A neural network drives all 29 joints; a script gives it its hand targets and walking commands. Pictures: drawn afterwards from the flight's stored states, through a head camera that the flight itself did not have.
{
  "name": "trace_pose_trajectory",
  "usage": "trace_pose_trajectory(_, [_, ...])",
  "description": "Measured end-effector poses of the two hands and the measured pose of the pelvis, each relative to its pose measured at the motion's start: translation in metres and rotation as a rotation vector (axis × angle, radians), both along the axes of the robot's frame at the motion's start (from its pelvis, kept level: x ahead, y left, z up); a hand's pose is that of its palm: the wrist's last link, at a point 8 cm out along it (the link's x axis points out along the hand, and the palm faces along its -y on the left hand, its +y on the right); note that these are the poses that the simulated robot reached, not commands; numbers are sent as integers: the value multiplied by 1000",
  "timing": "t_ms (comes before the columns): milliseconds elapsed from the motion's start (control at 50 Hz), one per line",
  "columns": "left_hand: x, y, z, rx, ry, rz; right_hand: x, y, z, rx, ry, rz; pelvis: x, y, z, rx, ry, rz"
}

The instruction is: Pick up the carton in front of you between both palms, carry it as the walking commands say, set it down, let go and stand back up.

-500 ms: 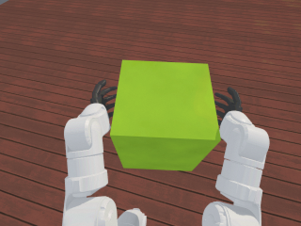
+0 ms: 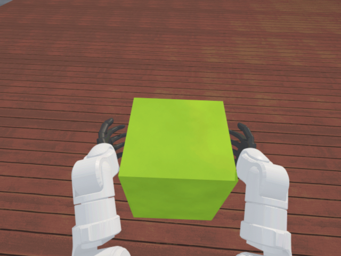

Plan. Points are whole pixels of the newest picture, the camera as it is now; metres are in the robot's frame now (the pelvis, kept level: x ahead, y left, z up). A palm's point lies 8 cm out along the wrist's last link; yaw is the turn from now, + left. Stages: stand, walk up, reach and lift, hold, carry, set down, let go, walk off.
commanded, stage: carry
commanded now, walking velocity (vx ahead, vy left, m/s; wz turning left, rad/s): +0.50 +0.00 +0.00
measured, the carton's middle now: (175, 163) +0.34 -0.01 +0.04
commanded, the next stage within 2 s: none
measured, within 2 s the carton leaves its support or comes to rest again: neither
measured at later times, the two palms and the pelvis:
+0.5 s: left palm (116, 86) +0.57 +0.16 +0.11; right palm (215, 89) +0.56 -0.14 +0.10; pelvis +0.34 +0.02 -0.01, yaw -1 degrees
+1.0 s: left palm (141, 47) +0.86 +0.11 +0.10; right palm (212, 48) +0.88 -0.19 +0.08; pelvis +0.65 -0.05 +0.02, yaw +2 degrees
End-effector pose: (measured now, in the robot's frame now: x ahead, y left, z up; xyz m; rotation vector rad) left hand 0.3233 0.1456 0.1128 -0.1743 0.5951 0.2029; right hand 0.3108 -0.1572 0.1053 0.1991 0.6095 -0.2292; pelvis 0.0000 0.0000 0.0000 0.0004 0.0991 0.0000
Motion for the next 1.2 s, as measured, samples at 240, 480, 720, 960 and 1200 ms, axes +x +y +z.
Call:
trace_pose_trajectory(240, [79,1,-8,105,67,5,111,5,-15,-45,62,162,151,-18,23,32,2,36])
trace_pose_trajectory(480, [233,21,-2,61,-64,-51,243,23,0,-89,-61,87,332,16,-7,33,-58,-14])
trace_pose_trajectory(720, [367,1,2,82,42,-104,364,4,-1,-53,50,35,459,8,18,7,-49,-14])
trace_pose_trajectory(960, [523,-32,-18,102,95,-9,550,-29,-26,-35,91,142,624,-45,8,17,-11,33])
trace_pose_trajectory(1200, [678,-30,15,92,-43,-14,700,-27,7,-40,-45,115,779,-40,17,21,-21,19])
